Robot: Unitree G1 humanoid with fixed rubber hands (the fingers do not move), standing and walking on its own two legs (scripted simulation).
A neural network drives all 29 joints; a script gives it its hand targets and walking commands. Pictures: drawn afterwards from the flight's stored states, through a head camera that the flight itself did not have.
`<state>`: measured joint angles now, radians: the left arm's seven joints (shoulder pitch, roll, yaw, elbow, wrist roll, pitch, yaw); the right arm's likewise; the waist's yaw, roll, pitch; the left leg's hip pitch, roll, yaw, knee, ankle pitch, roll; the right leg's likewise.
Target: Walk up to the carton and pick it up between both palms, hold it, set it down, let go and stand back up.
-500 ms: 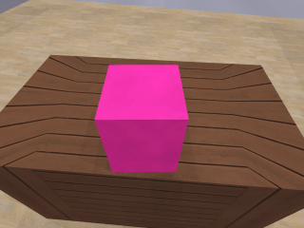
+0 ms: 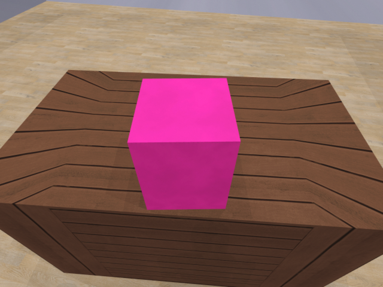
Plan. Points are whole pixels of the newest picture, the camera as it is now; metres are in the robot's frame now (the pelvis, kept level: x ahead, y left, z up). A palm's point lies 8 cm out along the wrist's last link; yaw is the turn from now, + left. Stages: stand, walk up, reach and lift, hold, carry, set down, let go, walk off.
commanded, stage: stand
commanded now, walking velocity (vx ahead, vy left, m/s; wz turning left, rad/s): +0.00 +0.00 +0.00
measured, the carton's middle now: (185, 146) +0.44 +0.03 +0.05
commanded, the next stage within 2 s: reach and lift in 0.76 s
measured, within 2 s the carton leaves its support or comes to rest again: neither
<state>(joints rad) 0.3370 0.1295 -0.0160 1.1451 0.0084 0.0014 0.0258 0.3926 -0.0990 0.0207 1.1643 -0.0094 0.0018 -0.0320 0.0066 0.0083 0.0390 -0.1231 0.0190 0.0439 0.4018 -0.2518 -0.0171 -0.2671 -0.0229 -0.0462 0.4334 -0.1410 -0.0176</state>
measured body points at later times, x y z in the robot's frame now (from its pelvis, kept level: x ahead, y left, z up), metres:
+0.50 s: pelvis +0.02 +0.00 +0.00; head +0.03 -0.01 +0.45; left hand -0.01 +0.20 -0.16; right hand -0.03 -0.20 -0.17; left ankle -0.02 +0.13 -0.74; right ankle +0.06 -0.11 -0.74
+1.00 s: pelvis -0.02 +0.00 -0.03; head +0.04 -0.01 +0.41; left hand +0.20 +0.22 -0.14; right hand +0.20 -0.24 -0.15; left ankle -0.02 +0.13 -0.74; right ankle +0.06 -0.11 -0.74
